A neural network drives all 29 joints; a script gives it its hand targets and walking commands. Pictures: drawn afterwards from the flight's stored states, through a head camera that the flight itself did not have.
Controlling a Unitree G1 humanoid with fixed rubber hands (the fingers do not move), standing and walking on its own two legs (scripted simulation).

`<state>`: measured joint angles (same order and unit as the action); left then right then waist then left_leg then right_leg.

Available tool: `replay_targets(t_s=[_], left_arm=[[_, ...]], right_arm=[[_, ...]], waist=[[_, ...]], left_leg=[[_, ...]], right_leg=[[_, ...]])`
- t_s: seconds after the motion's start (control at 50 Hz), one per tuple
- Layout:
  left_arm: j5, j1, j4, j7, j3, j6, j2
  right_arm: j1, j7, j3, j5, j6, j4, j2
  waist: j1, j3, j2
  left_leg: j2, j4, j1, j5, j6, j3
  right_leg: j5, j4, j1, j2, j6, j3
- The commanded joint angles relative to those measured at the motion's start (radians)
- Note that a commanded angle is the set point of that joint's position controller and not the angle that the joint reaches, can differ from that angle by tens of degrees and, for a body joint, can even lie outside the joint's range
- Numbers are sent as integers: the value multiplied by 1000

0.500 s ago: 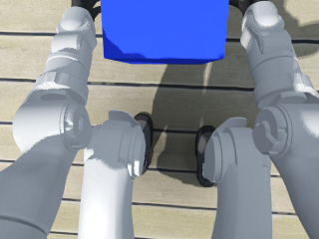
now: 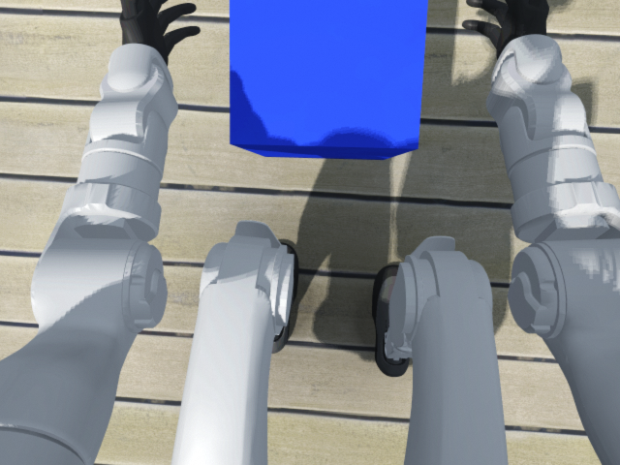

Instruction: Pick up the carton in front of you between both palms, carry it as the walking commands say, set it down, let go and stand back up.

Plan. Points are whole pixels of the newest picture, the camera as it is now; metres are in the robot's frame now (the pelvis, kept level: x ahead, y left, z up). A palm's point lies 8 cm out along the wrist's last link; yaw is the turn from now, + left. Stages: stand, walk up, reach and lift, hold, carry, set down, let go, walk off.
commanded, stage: set down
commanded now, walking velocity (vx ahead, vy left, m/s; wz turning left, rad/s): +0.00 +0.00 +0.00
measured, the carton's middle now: (326, 81) +0.52 +0.05 -0.27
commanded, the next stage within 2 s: let go in 0.80 s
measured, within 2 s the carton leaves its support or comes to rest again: neither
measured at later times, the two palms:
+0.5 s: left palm out of the picture +0.51 +0.24 +0.02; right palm out of the picture +0.54 -0.15 +0.02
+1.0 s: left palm out of the picture +0.48 +0.25 +0.15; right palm out of the picture +0.51 -0.16 +0.15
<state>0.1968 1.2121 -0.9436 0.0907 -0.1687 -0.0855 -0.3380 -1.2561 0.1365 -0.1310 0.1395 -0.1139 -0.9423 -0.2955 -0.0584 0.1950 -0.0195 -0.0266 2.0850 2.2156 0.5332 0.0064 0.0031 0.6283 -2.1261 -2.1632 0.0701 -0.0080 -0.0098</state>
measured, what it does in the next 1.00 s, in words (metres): rises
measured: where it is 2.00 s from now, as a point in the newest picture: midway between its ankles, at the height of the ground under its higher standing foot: (332, 327)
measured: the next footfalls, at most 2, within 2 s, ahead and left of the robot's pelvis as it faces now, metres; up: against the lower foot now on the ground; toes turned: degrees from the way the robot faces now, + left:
none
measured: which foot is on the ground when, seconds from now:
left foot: down 0.00-1.00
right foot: down 0.00-1.00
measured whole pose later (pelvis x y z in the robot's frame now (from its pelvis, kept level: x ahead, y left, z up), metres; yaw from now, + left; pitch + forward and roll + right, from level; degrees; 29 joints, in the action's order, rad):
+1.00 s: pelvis +0.05 +0.01 +0.26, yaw +0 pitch +43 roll -1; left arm -0.05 0.80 -0.77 -0.05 -0.28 -0.10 -0.24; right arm -0.84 0.04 -0.25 -0.08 -0.12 -0.77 -0.18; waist -0.04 -0.10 -0.02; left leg -0.03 1.06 1.49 0.30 0.01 -0.02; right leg 0.36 -1.07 -1.45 0.05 -0.01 0.03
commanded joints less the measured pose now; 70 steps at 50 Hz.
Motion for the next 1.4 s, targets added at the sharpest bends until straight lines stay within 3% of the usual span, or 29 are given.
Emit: replay_targets(t_s=[0.0, 0.14, 0.4, 0.82, 0.9, 1.0, 1.1, 1.28, 1.38], left_arm=[[-43, 193, 91, -9, -47, 7, -100], [-82, 161, 111, -27, -83, 4, -89], [-94, 65, 265, -62, -109, -52, -94], [-191, -84, 207, -114, -156, 1, -27], [-237, -210, 235, -130, -145, 4, -25], [-275, -439, 337, -151, -107, 9, -18], [-246, -601, 426, -160, -60, 35, -1], [-194, -983, 424, -157, 13, 91, 49], [-188, -1164, 480, -147, 46, 116, 52]], right_arm=[[-204, -8, -53, -34, 12, 78, -94], [-182, -24, -67, -51, 11, 90, -76], [-96, -43, -81, -73, -42, 256, -76], [72, -105, -140, -158, 11, 187, -18], [215, -96, -138, -207, 10, 219, 2], [449, -86, -109, -232, 15, 344, 36], [613, -104, -72, -204, 48, 440, 41], [992, -139, -28, -179, 110, 421, 46], [1170, -150, -2, -169, 139, 458, 37]], waist=[[-13, -1079, 13], [-23, -1159, 6], [-18, -1341, -11], [-6, -1190, 0], [0, -1248, 3], [3, -1222, 24], [9, -1061, 43], [27, -850, 38], [32, -722, 39]], left_leg=[[-13, -225, -648, -266, -28, 32], [-21, -334, -699, -295, -33, 38], [-39, -552, -937, -418, -34, 46], [-20, -973, -1227, -517, -35, 7], [-21, -1042, -1354, -579, -30, 5], [-18, -1137, -1539, -652, -16, -10], [-2, -1224, -1672, -685, -14, -38], [17, -1338, -1886, -820, -14, -80], [17, -1428, -1984, -827, -14, -80]], right_leg=[[-202, 269, 404, 16, -5, -38], [-231, 377, 456, 25, -10, -40], [-337, 603, 681, 35, -20, -49], [-449, 1039, 939, 7, -29, -7], [-519, 1113, 1066, 7, -35, -2], [-570, 1211, 1196, 7, -30, 7], [-559, 1302, 1247, -6, -19, 20], [-613, 1433, 1393, -15, -13, 35], [-642, 1525, 1538, -22, -7, 45]])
